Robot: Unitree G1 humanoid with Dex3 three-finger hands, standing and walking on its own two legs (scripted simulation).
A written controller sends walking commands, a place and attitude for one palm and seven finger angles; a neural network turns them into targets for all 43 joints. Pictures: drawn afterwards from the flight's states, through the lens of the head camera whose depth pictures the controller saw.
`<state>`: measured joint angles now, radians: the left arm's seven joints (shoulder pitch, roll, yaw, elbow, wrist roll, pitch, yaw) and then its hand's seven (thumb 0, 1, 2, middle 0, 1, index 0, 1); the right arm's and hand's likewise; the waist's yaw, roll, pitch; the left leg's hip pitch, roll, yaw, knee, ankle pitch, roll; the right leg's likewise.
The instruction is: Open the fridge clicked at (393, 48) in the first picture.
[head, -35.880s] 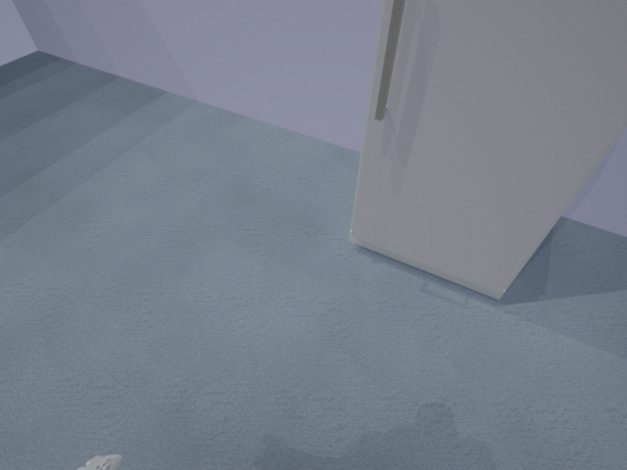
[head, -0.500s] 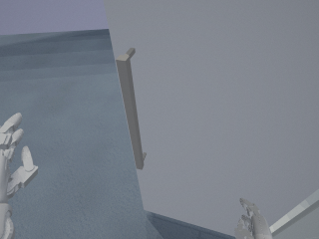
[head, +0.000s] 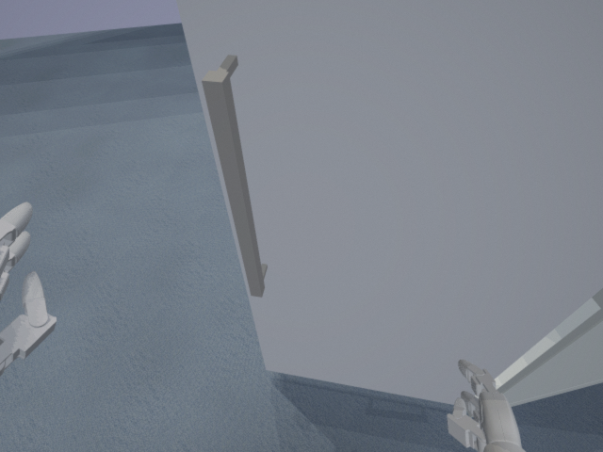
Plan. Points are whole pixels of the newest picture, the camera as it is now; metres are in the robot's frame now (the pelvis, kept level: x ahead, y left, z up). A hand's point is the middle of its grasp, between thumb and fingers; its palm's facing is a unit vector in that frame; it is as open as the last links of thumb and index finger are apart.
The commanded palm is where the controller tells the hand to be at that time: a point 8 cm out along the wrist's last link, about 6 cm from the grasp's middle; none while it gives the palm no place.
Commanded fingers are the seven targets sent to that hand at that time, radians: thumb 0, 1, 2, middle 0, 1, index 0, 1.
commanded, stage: step back with the hand held close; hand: left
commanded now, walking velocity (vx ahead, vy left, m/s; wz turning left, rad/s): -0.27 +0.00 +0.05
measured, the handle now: (247, 206) +0.41 +0.11 +0.10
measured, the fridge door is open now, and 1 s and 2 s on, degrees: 67 67 67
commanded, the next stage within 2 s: stop stepping back and stand still in 0.70 s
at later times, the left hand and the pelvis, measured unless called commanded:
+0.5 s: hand out of the picture +0.10 +0.27 +0.17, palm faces +0.52 -0.73 -0.44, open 7.4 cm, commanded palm +0.03 +0.30 +0.18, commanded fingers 0.00 0.90 0.90 -0.20 -0.30 -0.20 -0.30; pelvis -0.09 +0.00 -0.01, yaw +3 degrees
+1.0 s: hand out of the picture -0.03 +0.28 +0.19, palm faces +0.50 -0.78 -0.38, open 7.4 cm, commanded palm -0.11 +0.33 +0.18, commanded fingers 0.00 0.90 0.90 -0.20 -0.30 -0.20 -0.30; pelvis -0.24 +0.02 -0.05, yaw +2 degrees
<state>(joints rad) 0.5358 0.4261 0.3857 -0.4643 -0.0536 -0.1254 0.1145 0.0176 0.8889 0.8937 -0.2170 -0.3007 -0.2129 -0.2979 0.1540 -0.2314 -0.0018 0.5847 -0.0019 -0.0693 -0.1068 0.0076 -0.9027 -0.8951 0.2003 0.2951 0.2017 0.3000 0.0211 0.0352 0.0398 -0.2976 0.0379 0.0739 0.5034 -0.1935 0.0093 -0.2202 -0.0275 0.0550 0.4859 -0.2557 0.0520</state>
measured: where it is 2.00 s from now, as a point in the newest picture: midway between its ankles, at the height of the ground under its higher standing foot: outside the picture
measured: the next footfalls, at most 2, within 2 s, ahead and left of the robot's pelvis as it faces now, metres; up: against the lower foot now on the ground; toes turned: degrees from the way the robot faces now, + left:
right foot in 1.08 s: -0.16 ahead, -0.07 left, +0.00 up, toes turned +3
left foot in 1.22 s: -0.25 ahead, +0.17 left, +0.00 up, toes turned +6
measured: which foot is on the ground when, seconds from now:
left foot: down 0.00-1.00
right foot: down 0.00-0.90, up 0.92-1.00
